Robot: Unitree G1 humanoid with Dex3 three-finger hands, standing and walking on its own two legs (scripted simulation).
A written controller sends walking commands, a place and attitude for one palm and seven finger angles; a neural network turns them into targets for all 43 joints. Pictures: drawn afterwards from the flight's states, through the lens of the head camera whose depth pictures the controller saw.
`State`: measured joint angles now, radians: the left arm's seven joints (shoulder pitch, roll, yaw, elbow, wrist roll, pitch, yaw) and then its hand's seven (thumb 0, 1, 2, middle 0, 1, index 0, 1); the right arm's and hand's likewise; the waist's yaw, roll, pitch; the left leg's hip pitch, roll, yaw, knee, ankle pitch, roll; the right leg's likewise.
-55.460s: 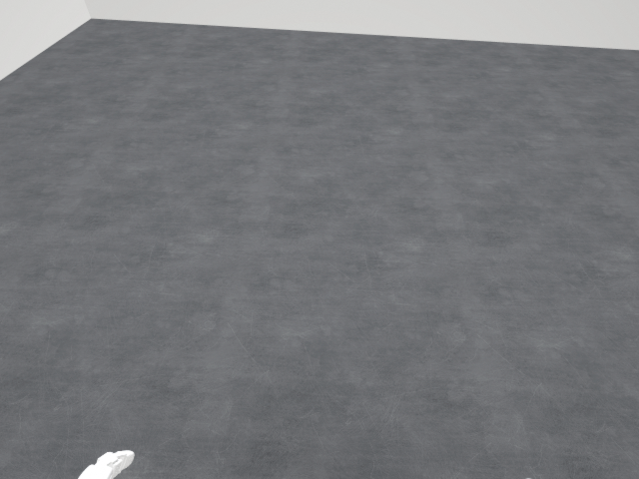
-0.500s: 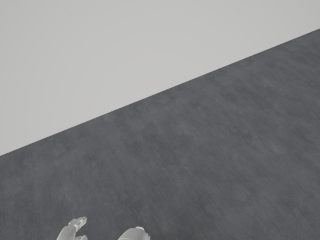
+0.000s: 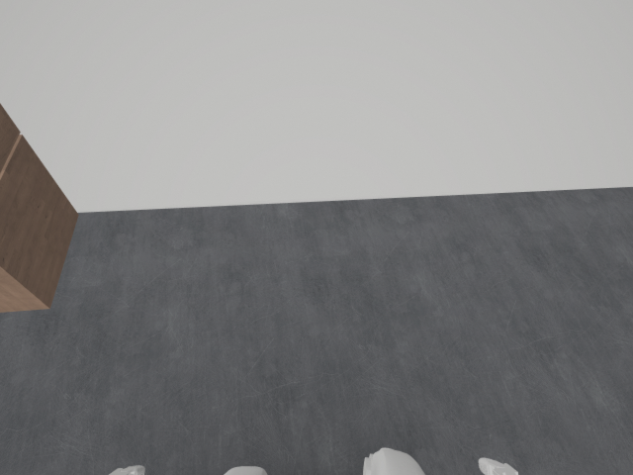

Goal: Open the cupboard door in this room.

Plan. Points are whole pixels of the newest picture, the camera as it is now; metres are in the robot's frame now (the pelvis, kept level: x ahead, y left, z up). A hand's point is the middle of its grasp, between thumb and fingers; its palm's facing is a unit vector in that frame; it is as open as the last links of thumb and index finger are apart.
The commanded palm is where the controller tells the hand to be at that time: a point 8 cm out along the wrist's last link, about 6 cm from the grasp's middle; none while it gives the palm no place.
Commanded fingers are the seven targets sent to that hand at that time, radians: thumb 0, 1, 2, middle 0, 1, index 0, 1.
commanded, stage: turn to face it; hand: left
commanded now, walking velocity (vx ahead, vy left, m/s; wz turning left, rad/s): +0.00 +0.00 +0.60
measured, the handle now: out of the picture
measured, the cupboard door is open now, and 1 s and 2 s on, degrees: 48 48 48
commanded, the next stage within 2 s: take the last steps up to it in 1.56 s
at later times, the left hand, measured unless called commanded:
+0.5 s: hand out of the picture +0.02 +0.16 -0.16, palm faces +0.33 -0.92 -0.21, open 7.4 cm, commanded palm none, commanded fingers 0.00 0.90 0.90 -0.20 -0.30 -0.20 -0.30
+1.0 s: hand out of the picture +0.02 +0.19 -0.15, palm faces +0.56 -0.77 -0.30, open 7.4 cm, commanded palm none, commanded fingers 0.00 0.90 0.90 -0.20 -0.30 -0.20 -0.30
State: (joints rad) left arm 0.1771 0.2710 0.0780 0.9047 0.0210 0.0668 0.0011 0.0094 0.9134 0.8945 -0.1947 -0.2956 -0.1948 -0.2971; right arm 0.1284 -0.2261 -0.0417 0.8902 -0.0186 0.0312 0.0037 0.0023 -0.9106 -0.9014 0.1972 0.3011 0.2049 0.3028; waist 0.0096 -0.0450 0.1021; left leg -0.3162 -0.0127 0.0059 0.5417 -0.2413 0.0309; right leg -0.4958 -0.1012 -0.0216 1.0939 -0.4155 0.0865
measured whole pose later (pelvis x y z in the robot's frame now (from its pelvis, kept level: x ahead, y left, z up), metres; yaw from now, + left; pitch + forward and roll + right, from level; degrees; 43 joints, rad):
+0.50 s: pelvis +0.02 -0.04 +0.00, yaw +20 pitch +1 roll +2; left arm 0.22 0.19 0.03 0.88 0.03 0.01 0.01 0.01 0.91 0.89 -0.20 -0.30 -0.20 -0.30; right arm 0.13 -0.25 -0.07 0.93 -0.01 0.08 0.04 0.01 -0.91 -0.90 0.19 0.30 0.20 0.30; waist -0.01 -0.04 0.12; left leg -0.40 0.02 0.07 0.80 -0.43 -0.06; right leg -0.19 -0.15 -0.21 0.53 -0.33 0.03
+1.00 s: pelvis +0.05 -0.05 +0.00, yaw +36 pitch +2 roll +1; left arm 0.15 0.22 0.05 0.84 0.02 0.01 0.01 0.01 0.91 0.89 -0.19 -0.30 -0.20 -0.30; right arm 0.17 -0.25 -0.07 0.93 -0.01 0.07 0.01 0.01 -0.91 -0.90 0.20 0.30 0.21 0.30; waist -0.02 0.04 0.08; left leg -0.43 -0.05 -0.10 0.81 -0.44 -0.03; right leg -0.28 -0.04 -0.06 0.58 -0.33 0.00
